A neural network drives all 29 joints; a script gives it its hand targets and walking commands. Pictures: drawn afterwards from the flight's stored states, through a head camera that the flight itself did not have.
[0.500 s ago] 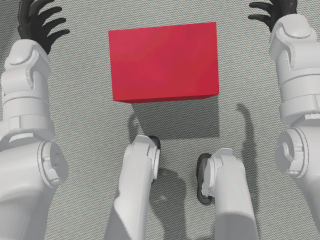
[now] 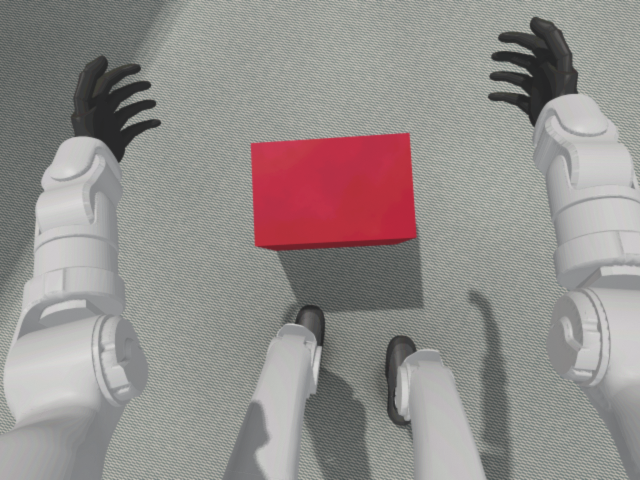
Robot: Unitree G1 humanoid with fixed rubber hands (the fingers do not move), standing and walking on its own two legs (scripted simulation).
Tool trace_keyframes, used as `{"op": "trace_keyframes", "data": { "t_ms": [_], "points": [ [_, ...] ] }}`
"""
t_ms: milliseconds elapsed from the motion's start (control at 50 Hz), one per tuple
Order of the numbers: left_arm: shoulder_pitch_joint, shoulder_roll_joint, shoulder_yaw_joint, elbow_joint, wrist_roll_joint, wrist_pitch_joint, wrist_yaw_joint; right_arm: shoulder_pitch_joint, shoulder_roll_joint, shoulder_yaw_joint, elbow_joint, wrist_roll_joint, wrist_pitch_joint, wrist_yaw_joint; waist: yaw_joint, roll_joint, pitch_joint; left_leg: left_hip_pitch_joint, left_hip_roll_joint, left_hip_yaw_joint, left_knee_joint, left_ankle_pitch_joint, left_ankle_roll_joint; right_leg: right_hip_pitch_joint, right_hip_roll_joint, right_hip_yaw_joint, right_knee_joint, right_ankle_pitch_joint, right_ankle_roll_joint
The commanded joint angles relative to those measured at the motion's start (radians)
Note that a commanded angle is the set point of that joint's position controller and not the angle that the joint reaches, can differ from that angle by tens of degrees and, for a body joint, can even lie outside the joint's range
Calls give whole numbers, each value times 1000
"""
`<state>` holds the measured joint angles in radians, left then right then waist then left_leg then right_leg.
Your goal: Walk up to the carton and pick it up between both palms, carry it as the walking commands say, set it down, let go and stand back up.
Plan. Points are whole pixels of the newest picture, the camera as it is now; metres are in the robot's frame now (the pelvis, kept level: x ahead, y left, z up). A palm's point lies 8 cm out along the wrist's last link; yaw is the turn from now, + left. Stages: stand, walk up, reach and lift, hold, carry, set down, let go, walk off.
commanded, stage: set down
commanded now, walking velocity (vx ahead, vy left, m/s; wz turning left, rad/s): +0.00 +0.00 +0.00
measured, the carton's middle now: (332, 200) +0.48 +0.09 -0.52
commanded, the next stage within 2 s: let go in 0.06 s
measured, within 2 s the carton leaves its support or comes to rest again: neither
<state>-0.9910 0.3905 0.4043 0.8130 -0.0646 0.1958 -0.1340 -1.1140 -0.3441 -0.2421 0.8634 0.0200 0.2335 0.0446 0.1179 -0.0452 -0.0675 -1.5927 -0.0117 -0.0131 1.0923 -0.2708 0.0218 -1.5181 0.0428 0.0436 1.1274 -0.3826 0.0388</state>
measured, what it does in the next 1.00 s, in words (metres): rises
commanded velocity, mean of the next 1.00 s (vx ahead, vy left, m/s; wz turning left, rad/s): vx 0.00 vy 0.00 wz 0.00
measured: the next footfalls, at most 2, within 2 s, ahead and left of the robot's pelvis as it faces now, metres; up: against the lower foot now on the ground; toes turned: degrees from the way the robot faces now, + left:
none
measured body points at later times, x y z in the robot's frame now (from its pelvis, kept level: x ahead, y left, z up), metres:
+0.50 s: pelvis +0.04 +0.01 +0.07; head +0.27 +0.03 +0.46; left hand +0.36 +0.31 -0.03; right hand +0.43 -0.18 -0.04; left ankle +0.09 +0.10 -0.61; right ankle +0.05 -0.14 -0.61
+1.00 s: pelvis +0.09 -0.02 +0.13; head +0.13 -0.02 +0.57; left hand +0.25 +0.22 +0.05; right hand +0.29 -0.25 +0.05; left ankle +0.09 +0.10 -0.61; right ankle +0.05 -0.14 -0.61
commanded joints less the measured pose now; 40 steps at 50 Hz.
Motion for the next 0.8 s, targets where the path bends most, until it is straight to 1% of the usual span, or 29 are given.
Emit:
{"op": "trace_keyframes", "data": {
  "t_ms": [0,80,160,200,260,320,360,400,500,600,660,740,780],
  "points": [
    [-173,138,21,-76,15,-30,0,-219,-113,-23,-65,-14,-29,11,43,-2,-846,793,5,26,-107,369,-46,245,26,-74,-153,132,4],
    [-158,123,32,-68,50,-41,-4,-198,-92,-36,-50,-39,-39,8,39,-10,-825,824,4,24,-142,376,-52,284,24,-73,-202,139,-1],
    [-67,132,25,-84,89,-54,-18,-103,-49,-47,-77,-83,-47,-25,37,5,-920,919,-4,27,-143,461,-50,352,31,-70,-218,204,2],
    [14,150,9,-132,99,-63,-29,-17,-28,-54,-135,-100,-52,-54,31,17,-994,993,-11,29,-147,528,-44,408,39,-68,-224,262,7],
    [184,162,-38,-235,99,-72,-47,165,7,-39,-270,-106,-58,-93,24,37,-1072,1116,-16,21,-171,634,-32,497,48,-62,-248,346,17],
    [305,150,-86,-349,79,-77,-52,306,24,-15,-411,-87,-63,-105,5,50,-1049,1221,-17,-1,-202,675,-26,515,50,-56,-287,341,15],
    [387,130,-115,-390,59,-80,-53,390,30,6,-468,-65,-71,-101,-9,63,-994,1265,-15,-16,-229,659,-27,525,49,-54,-317,309,9],
    [472,103,-140,-403,44,-85,-53,474,39,26,-482,-53,-82,-91,-19,71,-912,1289,-10,-26,-263,613,-32,548,44,-53,-349,265,2],
    [674,23,-189,-373,32,-122,-37,663,67,70,-417,-45,-130,-56,-22,68,-660,1279,-2,-31,-369,436,-50,658,31,-52,-440,178,-14],
    [841,-21,-246,-356,39,-163,-6,841,71,80,-368,-53,-180,-41,-42,67,-419,1289,2,-18,-453,299,-59,770,17,-52,-533,133,-23],
    [950,-37,-276,-382,42,-181,13,959,73,97,-369,-57,-201,-33,-53,70,-341,1339,0,-11,-491,293,-65,872,14,-45,-581,163,-27],
    [1074,-57,-308,-436,45,-196,38,1097,59,125,-400,-53,-227,-25,-69,73,-272,1444,-11,-3,-538,347,-71,1014,14,-36,-635,245,-29],
    [1097,-65,-319,-452,50,-197,48,1138,55,138,-418,-47,-236,-22,-76,67,-232,1470,-17,-1,-558,372,-68,1069,11,-30,-659,285,-27]
  ]
}}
